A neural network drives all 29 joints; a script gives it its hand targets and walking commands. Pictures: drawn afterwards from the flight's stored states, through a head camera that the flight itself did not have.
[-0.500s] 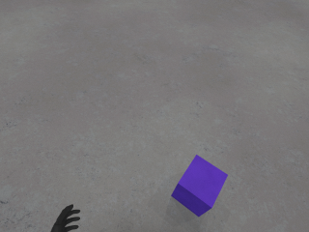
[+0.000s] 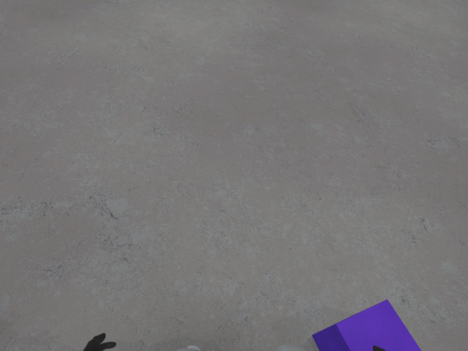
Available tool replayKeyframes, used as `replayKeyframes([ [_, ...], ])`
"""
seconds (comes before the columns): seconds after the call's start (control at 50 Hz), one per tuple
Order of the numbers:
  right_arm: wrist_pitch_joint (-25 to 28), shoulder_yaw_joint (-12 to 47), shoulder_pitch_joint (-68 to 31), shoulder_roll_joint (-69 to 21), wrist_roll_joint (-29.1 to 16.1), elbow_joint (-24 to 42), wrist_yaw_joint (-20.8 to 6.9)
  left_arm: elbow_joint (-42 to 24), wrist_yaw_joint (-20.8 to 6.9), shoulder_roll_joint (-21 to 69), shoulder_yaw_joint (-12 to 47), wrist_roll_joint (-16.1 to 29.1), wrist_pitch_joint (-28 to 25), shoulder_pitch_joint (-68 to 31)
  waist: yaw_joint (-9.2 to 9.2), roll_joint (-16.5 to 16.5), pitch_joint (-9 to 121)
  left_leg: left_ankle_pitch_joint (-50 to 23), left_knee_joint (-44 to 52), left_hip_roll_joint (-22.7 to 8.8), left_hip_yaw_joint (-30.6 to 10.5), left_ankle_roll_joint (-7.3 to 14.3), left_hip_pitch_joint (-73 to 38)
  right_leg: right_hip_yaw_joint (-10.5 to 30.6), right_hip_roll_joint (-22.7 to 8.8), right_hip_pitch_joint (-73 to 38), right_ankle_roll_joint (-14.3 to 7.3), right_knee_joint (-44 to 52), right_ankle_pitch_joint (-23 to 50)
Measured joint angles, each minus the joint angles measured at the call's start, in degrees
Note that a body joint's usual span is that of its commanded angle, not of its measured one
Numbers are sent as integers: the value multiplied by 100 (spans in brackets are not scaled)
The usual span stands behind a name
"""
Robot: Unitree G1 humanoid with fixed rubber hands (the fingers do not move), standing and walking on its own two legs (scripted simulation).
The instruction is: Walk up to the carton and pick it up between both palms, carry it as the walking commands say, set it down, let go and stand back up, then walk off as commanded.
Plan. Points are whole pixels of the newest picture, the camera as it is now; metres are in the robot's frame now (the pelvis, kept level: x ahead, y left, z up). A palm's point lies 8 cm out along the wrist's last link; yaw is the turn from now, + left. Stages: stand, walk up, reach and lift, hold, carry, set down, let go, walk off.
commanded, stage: walk off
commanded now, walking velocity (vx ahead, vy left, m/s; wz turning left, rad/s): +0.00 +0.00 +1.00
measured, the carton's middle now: (363, 348) +0.20 -0.49 -0.63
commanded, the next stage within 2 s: none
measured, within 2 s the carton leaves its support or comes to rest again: neither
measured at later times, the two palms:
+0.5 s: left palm out of the picture +0.00 +0.22 -0.12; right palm (370, 324) +0.20 -0.26 -0.11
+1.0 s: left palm out of the picture -0.10 +0.19 -0.12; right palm (314, 276) +0.29 -0.17 -0.12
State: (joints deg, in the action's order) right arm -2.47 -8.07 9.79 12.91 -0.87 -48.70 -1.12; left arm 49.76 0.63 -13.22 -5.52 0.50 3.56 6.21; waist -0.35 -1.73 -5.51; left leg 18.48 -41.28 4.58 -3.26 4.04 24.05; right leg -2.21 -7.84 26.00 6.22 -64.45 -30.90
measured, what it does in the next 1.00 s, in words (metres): steps on the spot, turning left: right foot, then left foot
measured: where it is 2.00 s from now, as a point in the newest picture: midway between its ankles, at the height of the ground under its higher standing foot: outside the picture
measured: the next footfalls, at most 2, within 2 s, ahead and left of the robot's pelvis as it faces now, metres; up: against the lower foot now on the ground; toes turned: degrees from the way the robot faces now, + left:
right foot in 0.28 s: +0.11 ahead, -0.20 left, +0.00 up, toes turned +15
left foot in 0.56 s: +0.01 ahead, +0.08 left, +0.00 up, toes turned +34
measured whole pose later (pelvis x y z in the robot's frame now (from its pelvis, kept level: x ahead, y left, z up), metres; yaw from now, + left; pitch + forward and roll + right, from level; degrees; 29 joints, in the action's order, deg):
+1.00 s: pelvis +0.02 -0.07 +0.00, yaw +53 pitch +2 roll +0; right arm -2.8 -8.1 9.8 13.6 -0.9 -48.7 -1.1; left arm 49.8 0.4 -13.2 -5.5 0.5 2.4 4.0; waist -2.1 -0.1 -6.8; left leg 20.2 -44.8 8.5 -10.9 -0.7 27.9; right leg -0.7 -4.8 20.3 3.2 -37.5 -17.6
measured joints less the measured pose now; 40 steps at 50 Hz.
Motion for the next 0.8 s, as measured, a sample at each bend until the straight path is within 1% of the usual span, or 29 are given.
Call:
replayKeyframes([
  [0.04,0,1,19,-1,0,0,19,-1,0,-1,0,0,0,-76,-8,-2,1,-112,160,110,-143,1,-68,171,7,63,0,111,65],
  [0.12,0,1,90,-1,0,0,19,-2,0,-2,0,0,0,-287,-37,-4,1,-285,381,285,-464,-23,-119,516,105,65,0,628,75],
  [0.18,0,1,138,-2,0,0,19,-2,0,-3,1,0,-2,-417,-82,-4,2,-395,506,373,-708,-103,-114,692,215,37,0,1206,105],
  [0.22,0,1,162,-3,0,0,19,-3,-1,-5,1,0,-19,-453,-134,0,4,-437,539,416,-887,-185,-108,732,315,-63,-5,1717,260],
  [0.26,-2,1,183,-4,0,0,19,-5,-1,-7,1,0,-46,-450,-166,-2,8,-444,525,473,-1063,-288,-99,690,391,-298,-34,2471,591],
  [0.28,-2,1,189,0,0,0,21,-5,-1,-4,1,0,-84,-433,-167,9,6,-418,467,510,-1139,-341,-70,644,402,-443,-66,2903,996],
  [0.3,-3,-1,182,19,0,-3,25,0,0,20,1,0,-115,-403,-183,70,-8,-249,307,514,-1184,-374,-3,566,410,-469,-109,2984,1480],
  [0.32,-5,-1,181,26,0,-4,30,2,0,42,1,0,-118,-362,-226,123,-13,119,-42,496,-1078,-407,140,430,374,-483,-152,2936,1565],
  [0.34,-9,0,184,29,0,-5,30,2,4,58,0,0,-119,-322,-251,158,-13,365,-504,426,-842,-444,328,278,317,-522,-189,2926,1524],
  [0.38,-12,0,181,37,0,-4,25,1,24,76,0,0,-119,-239,-246,196,-10,463,-1410,212,-399,-511,660,-5,205,-635,-231,3000,1438],
  [0.42,-13,2,182,40,0,-2,-8,0,39,80,0,0,-119,-165,-226,213,-5,470,-1931,-57,-127,-589,811,-293,116,-768,-240,3083,1404],
  [0.48,-33,2,155,50,0,1,-39,-1,39,84,1,0,-163,-99,-180,218,1,797,-1806,-425,108,-633,780,-747,-29,-891,-205,3060,1312],
  [0.52,-39,2,111,74,0,4,-51,0,39,84,1,0,-182,-67,-137,212,5,883,-1136,-587,229,-633,572,-1026,-175,-911,-123,2895,1179],
  [0.54,-39,2,90,90,0,5,-55,0,36,83,1,0,-184,-37,-117,207,6,717,-648,-624,265,-632,378,-1148,-264,-912,-70,2735,1071],
  [0.56,-39,2,61,101,0,4,-55,3,22,71,1,0,-184,3,-107,178,-7,256,-232,-599,297,-583,199,-1241,-389,-901,-12,2490,921],
  [0.58,-38,2,-10,73,0,1,-55,7,2,22,-1,-1,-169,33,-59,49,-85,45,-265,-465,329,-442,160,-1153,-526,-847,31,2132,681],
  [0.6,-32,1,-78,62,0,1,-55,10,-18,-6,0,0,-104,49,-5,-1,-150,76,-381,-383,319,-315,157,-951,-503,-718,73,1654,292],
  [0.62,-7,0,-102,62,0,1,-55,9,-19,-13,0,0,-8,55,9,-5,-163,132,-416,-307,263,-220,156,-706,-405,-564,88,1177,-47],
  [0.64,6,1,-103,62,0,0,-55,5,-20,-18,0,0,51,53,11,-5,-161,146,-381,-231,186,-160,136,-484,-298,-421,82,767,-188],
  [0.68,6,1,-96,61,0,1,-36,0,-20,-21,1,0,68,46,17,-9,-157,74,-219,-99,47,-114,51,-210,-164,-218,32,301,-161],
  [0.74,6,1,-66,60,0,1,-3,-3,-20,-23,1,0,68,-44,18,-12,-156,-119,38,76,-161,-107,-30,47,-75,-62,-9,256,-25],
  [0.8,5,2,-38,59,0,1,-3,-4,-20,-30,1,0,68,-175,7,-15,-154,-286,233,222,-381,-113,-44,294,40,-43,-19,608,4],
])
